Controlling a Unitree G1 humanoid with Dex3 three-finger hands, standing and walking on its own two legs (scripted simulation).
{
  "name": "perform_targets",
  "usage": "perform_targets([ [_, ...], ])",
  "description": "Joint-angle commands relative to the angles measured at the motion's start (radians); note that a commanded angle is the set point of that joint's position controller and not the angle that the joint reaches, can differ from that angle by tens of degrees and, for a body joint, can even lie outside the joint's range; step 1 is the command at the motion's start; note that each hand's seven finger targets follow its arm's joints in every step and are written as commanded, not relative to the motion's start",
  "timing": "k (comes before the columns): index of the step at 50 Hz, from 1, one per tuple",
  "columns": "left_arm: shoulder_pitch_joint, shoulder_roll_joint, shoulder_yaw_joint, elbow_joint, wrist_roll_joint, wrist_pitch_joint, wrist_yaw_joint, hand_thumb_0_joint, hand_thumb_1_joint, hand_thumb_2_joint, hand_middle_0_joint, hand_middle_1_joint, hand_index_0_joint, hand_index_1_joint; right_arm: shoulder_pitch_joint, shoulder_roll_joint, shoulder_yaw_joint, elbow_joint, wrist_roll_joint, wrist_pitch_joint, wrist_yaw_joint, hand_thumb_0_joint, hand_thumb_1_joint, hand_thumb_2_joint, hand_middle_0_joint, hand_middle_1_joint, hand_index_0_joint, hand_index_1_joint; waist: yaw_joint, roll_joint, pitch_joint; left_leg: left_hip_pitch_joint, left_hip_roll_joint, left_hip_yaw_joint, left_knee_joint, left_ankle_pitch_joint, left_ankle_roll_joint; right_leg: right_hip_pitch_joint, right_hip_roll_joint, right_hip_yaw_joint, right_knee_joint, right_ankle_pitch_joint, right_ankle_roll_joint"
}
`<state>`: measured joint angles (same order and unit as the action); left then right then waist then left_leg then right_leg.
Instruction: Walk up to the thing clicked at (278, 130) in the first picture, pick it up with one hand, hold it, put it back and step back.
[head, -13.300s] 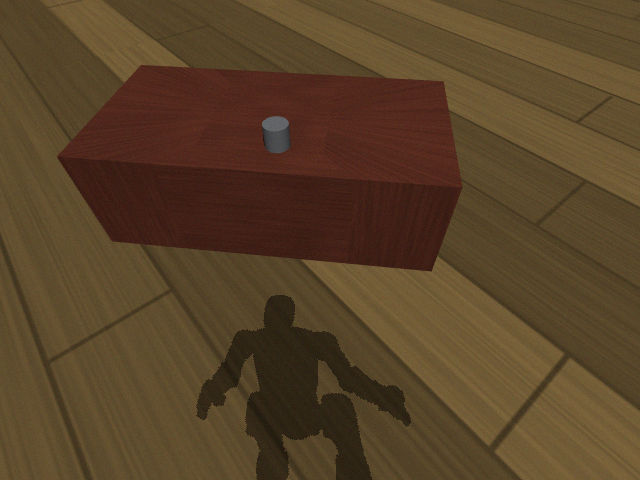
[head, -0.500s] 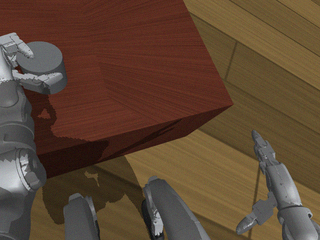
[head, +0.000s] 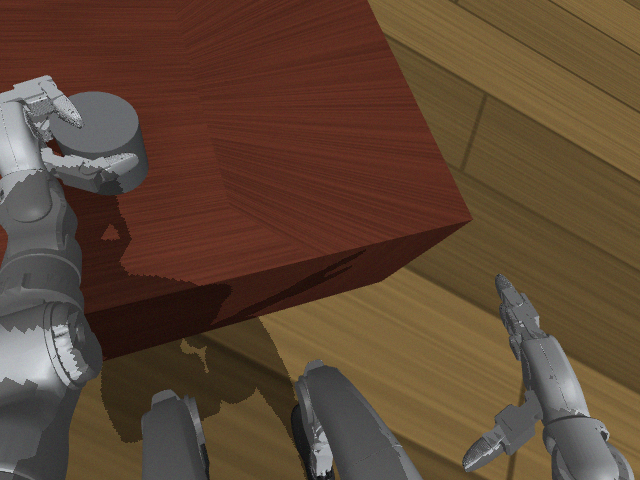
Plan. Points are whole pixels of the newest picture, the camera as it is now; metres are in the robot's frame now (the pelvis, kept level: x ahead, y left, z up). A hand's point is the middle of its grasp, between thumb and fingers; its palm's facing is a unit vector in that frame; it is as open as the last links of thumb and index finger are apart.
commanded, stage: lift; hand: left
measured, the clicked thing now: (104, 145) +0.55 +0.15 -0.04
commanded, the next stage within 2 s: hold in 1.46 s
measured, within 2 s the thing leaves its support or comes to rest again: neither
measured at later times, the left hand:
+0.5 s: hand (65, 139) +0.51 +0.17 +0.04, palm faces +0.13 -0.99 -0.01, open 8.0 cm
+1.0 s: hand (37, 201) +0.40 +0.17 +0.11, palm faces +0.13 -0.99 -0.02, open 7.9 cm
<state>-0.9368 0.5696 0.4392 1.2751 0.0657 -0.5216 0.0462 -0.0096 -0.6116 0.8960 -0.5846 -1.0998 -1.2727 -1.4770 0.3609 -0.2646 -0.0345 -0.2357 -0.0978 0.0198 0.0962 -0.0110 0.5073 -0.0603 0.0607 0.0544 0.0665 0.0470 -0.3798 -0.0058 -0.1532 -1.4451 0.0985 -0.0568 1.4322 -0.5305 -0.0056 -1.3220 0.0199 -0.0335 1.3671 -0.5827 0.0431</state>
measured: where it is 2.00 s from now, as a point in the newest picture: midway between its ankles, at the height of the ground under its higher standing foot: (259, 477)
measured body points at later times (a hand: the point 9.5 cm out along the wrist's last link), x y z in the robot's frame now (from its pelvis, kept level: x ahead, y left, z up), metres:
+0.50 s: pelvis +0.01 +0.00 +0.03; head +0.15 +0.05 +0.46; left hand +0.49 +0.22 +0.05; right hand +0.18 -0.26 +0.06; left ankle +0.05 +0.12 -0.58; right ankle +0.03 -0.15 -0.58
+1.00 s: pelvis +0.02 +0.00 +0.08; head +0.10 +0.02 +0.53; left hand +0.39 +0.22 +0.12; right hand +0.19 -0.26 +0.07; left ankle +0.05 +0.12 -0.58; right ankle +0.03 -0.15 -0.58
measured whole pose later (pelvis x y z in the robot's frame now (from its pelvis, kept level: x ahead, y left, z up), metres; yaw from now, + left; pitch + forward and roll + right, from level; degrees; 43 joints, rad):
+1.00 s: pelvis +0.02 +0.00 +0.08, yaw +3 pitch +16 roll -2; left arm -0.32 0.22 0.20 0.62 -0.11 -0.37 -0.02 -0.01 -0.61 0.90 -0.58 -1.10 -1.31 -1.46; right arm 0.42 -0.23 -0.09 0.01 -0.02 0.07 0.02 -0.01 0.51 -0.06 0.06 0.05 0.06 0.05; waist -0.10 -0.01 -0.13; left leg -0.88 0.07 0.01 1.05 -0.44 -0.01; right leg -0.80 -0.01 0.00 1.03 -0.50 0.04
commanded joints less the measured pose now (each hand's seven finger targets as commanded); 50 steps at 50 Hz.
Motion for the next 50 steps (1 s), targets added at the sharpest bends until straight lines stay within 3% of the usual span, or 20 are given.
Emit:
perform_targets([
  [1, -0.469, 0.161, -0.011, -0.227, -0.025, -0.088, -0.006, 0.0, -0.13, 1.219, -1.312, -1.454, -1.339, -1.457, 0.051, -0.171, -0.12, -0.149, 0.01, -0.053, -0.032, 0.0, 0.501, -0.062, 0.049, 0.049, 0.049, 0.049, -0.002, 0.341, -0.609, 0.622, -0.041, -0.015, -0.155, 0.342, 0.018, 0.208, 0.038, -0.022, -0.16, 0.373, -0.057],
  [3, -0.452, 0.189, 0.002, -0.251, -0.021, -0.088, -0.013, 0.0, -0.104, 1.217, -1.316, -1.456, -1.346, -1.455, 0.017, -0.196, -0.146, -0.176, 0.012, -0.054, -0.035, 0.0, 0.507, -0.06, 0.049, 0.05, 0.049, 0.05, 0.017, 0.348, -0.646, 0.662, -0.037, -0.02, -0.159, 0.381, 0.014, 0.204, 0.039, -0.026, -0.154, 0.378, -0.063],
  [4, -0.437, 0.179, -0.003, -0.237, -0.022, -0.084, -0.019, 0.0, -0.111, 1.213, -1.314, -1.457, -1.347, -1.453, 0.027, -0.206, -0.156, -0.18, 0.012, -0.052, -0.038, 0.0, 0.506, -0.06, 0.049, 0.05, 0.049, 0.05, 0.008, 0.353, -0.649, 0.687, -0.033, -0.022, -0.162, 0.405, 0.012, 0.202, 0.041, -0.029, -0.156, 0.388, -0.064],
  [6, -0.426, 0.142, -0.02, -0.243, -0.031, -0.081, -0.029, 0.0, -0.118, 1.212, -1.313, -1.455, -1.348, -1.45, 0.049, -0.184, -0.134, -0.147, 0.012, -0.047, -0.034, 0.0, 0.51, -0.059, 0.049, 0.05, 0.049, 0.05, 0.019, 0.347, -0.621, 0.686, -0.033, -0.023, -0.176, 0.405, 0.008, 0.202, 0.042, -0.032, -0.164, 0.38, -0.065],
  [11, -0.428, 0.161, -0.004, -0.36, -0.053, -0.081, -0.028, 0.0, -0.074, 1.23, -1.313, -1.464, -1.349, -1.459, 0.046, -0.174, -0.133, -0.128, 0.017, -0.049, -0.038, 0.0, 0.517, -0.057, 0.049, 0.05, 0.049, 0.05, 0.057, 0.361, -0.647, 0.706, -0.039, -0.014, -0.202, 0.372, 0.008, 0.26, 0.037, -0.025, -0.188, 0.373, -0.062],
  [15, -0.353, 0.088, -0.031, -0.356, -0.067, -0.066, -0.028, 0.0, -0.109, 1.236, -1.315, -1.467, -1.346, -1.467, 0.027, -0.171, -0.134, -0.119, 0.02, -0.051, -0.045, 0.0, 0.513, -0.059, 0.049, 0.05, 0.049, 0.05, 0.068, 0.304, -0.633, 0.703, -0.042, -0.002, -0.222, 0.364, 0.017, 0.312, 0.036, -0.019, -0.221, 0.395, -0.055],
  [18, -0.32, 0.109, -0.029, -0.43, -0.072, -0.062, -0.034, 0.0, -0.075, 1.245, -1.316, -1.473, -1.348, -1.471, 0.045, -0.161, -0.135, -0.074, 0.026, -0.048, -0.049, 0.0, 0.516, -0.057, 0.049, 0.05, 0.049, 0.05, 0.1, 0.305, -0.626, 0.713, -0.047, 0.01, -0.245, 0.357, 0.018, 0.352, 0.032, -0.01, -0.246, 0.397, -0.054],
  [20, -0.27, 0.035, -0.064, -0.429, -0.083, -0.051, -0.036, 0.0, -0.049, 1.262, -1.32, -1.48, -1.353, -1.478, 0.047, -0.151, -0.124, -0.071, 0.029, -0.048, -0.051, 0.0, 0.523, -0.056, 0.049, 0.05, 0.049, 0.05, 0.107, 0.268, -0.598, 0.724, -0.046, 0.008, -0.271, 0.343, 0.015, 0.367, 0.033, -0.014, -0.263, 0.389, -0.054],
  [24, -0.204, 0.019, -0.061, -0.504, -0.11, -0.043, -0.039, 0.0, -0.011, 1.278, -1.328, -1.484, -1.358, -1.483, 0.047, -0.166, -0.145, -0.04, 0.035, -0.043, -0.062, 0.0, 0.527, -0.055, 0.049, 0.05, 0.049, 0.05, 0.14, 0.245, -0.587, 0.766, -0.045, 0.01, -0.3, 0.386, 0.011, 0.412, 0.034, -0.018, -0.284, 0.419, -0.054],
  [30, -0.029, -0.126, -0.143, -0.623, -0.142, -0.012, -0.052, 0.0, -0.018, 1.283, -1.316, -1.48, -1.347, -1.48, 0.066, -0.14, -0.146, 0.016, 0.048, -0.031, -0.068, 0.0, 0.528, -0.054, 0.049, 0.05, 0.05, 0.05, 0.185, 0.188, -0.515, 0.833, -0.042, 0.015, -0.367, 0.415, 0.004, 0.464, 0.033, -0.028, -0.328, 0.432, -0.054],
  [34, 0.014, -0.128, -0.158, -0.749, -0.153, 0.011, -0.043, 0.0, -0.034, 1.278, -1.291, -1.464, -1.32, -1.466, 0.072, -0.138, -0.152, 0.043, 0.061, -0.021, -0.077, 0.0, 0.53, -0.055, 0.049, 0.05, 0.05, 0.05, 0.207, 0.173, -0.457, 0.873, -0.046, 0.023, -0.412, 0.394, 0.003, 0.489, 0.025, -0.02, -0.368, 0.419, -0.052],
  [36, 0.077, -0.176, -0.179, -0.75, -0.162, 0.025, -0.045, 0.0, -0.061, 1.262, -1.271, -1.451, -1.303, -1.451, 0.074, -0.127, -0.142, 0.023, 0.063, -0.018, -0.081, 0.0, 0.531, -0.054, 0.049, 0.05, 0.05, 0.05, 0.209, 0.102, -0.434, 0.862, -0.048, 0.031, -0.425, 0.384, 0.011, 0.533, 0.022, -0.014, -0.394, 0.435, -0.042],
  [38, 0.104, -0.157, -0.17, -0.824, -0.167, 0.03, -0.044, 0.0, -0.07, 1.261, -1.268, -1.452, -1.3, -1.452, 0.086, -0.123, -0.147, 0.065, 0.069, -0.011, -0.085, 0.0, 0.529, -0.054, 0.049, 0.05, 0.05, 0.05, 0.237, 0.11, -0.404, 0.859, -0.058, 0.045, -0.445, 0.359, 0.012, 0.554, 0.013, -0.002, -0.414, 0.425, -0.039],
  [40, 0.17, -0.223, -0.211, -0.806, -0.176, 0.044, -0.054, 0.0, -0.076, 1.267, -1.278, -1.467, -1.315, -1.463, 0.069, -0.117, -0.133, 0.023, 0.07, -0.012, -0.086, 0.0, 0.528, -0.054, 0.05, 0.05, 0.05, 0.05, 0.237, 0.071, -0.404, 0.884, -0.054, 0.04, -0.46, 0.382, 0.011, 0.576, 0.014, -0.008, -0.424, 0.436, -0.04],
  [41, 0.134, -0.164, -0.191, -0.885, -0.176, 0.04, -0.054, 0.0, -0.081, 1.263, -1.281, -1.47, -1.317, -1.467, 0.082, -0.118, -0.138, 0.058, 0.075, -0.008, -0.09, 0.0, 0.522, -0.055, 0.05, 0.05, 0.05, 0.05, 0.25, 0.095, -0.405, 0.891, -0.058, 0.046, -0.464, 0.38, 0.012, 0.588, 0.009, -0.001, -0.43, 0.441, -0.038],
  [42, 0.187, -0.174, -0.185, -0.834, -0.176, 0.049, -0.055, 0.0, -0.073, 1.264, -1.277, -1.467, -1.314, -1.463, 0.092, -0.12, -0.147, 0.082, 0.075, -0.002, -0.092, 0.0, 0.526, -0.054, 0.05, 0.05, 0.05, 0.05, 0.256, 0.089, -0.371, 0.888, -0.06, 0.049, -0.473, 0.371, 0.012, 0.584, 0.007, 0.0, -0.438, 0.429, -0.039],
  [44, 0.182, -0.208, -0.217, -0.932, -0.184, 0.048, -0.06, 0.0, -0.088, 1.257, -1.278, -1.471, -1.318, -1.465, 0.081, -0.116, -0.146, 0.049, 0.078, -0.004, -0.094, 0.0, 0.526, -0.053, 0.05, 0.05, 0.05, 0.05, 0.253, 0.077, -0.376, 0.904, -0.061, 0.055, -0.496, 0.337, 0.011, 0.606, 0.005, 0.005, -0.457, 0.415, -0.035],
  [45, 0.246, -0.233, -0.219, -0.857, -0.191, 0.059, -0.063, 0.0, -0.074, 1.263, -1.285, -1.478, -1.325, -1.47, 0.078, -0.108, -0.138, 0.078, 0.078, -0.004, -0.096, 0.0, 0.527, -0.053, 0.05, 0.05, 0.05, 0.05, 0.261, 0.069, -0.328, 0.896, -0.062, 0.054, -0.507, 0.318, 0.008, 0.601, 0.004, 0.0, -0.463, 0.392, -0.036],
  [47, 0.245, -0.202, -0.209, -0.948, -0.191, 0.056, -0.063, 0.0, -0.098, 1.245, -1.269, -1.463, -1.312, -1.454, 0.08, -0.118, -0.146, 0.077, 0.08, -0.002, -0.1, 0.0, 0.522, -0.054, 0.05, 0.05, 0.05, 0.05, 0.271, 0.063, -0.348, 0.909, -0.064, 0.06, -0.517, 0.314, 0.012, 0.621, 0.0, 0.009, -0.48, 0.395, -0.034],
  [50, 0.275, -0.225, -0.232, -0.969, -0.198, 0.059, -0.07, 0.0, -0.095, 1.249, -1.27, -1.477, -1.319, -1.462, 0.063, -0.112, -0.142, 0.075, 0.083, -0.002, -0.105, 0.0, 0.524, -0.052, 0.05, 0.05, 0.05, 0.05, 0.279, 0.068, -0.325, 0.925, -0.065, 0.061, -0.538, 0.307, 0.007, 0.628, -0.002, 0.007, -0.492, 0.382, -0.035],
])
